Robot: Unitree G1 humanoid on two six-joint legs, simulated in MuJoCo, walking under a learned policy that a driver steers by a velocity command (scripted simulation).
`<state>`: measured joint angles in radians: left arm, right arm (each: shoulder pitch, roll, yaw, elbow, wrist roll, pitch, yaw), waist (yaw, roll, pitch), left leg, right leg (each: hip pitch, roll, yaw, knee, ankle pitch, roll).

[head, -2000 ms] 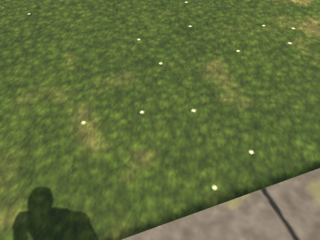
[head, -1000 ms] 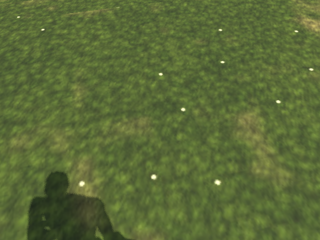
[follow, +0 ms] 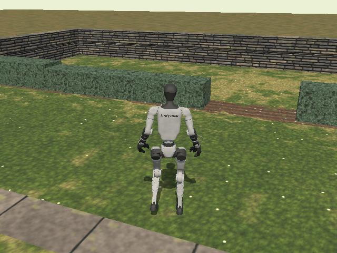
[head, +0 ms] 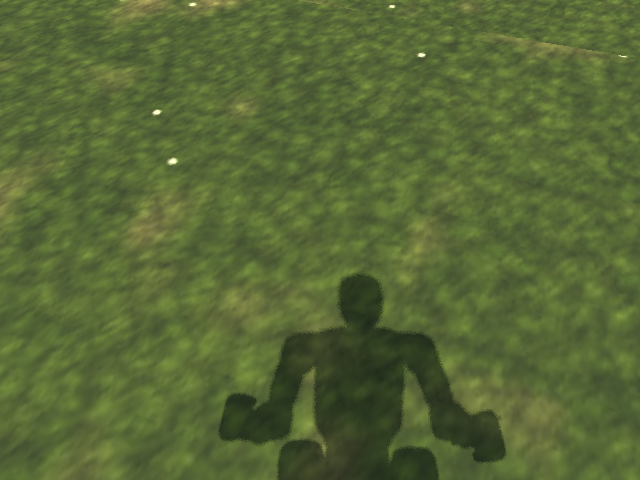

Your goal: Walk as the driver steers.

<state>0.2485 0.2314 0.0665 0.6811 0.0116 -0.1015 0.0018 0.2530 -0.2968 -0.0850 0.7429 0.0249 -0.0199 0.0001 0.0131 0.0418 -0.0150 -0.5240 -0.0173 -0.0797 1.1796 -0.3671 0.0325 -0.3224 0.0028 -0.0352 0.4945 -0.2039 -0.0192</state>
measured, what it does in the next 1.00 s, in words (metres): walks ahead: left foot, then right foot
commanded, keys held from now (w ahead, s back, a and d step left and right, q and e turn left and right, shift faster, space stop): w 0.32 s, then w+e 0.08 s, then e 0.60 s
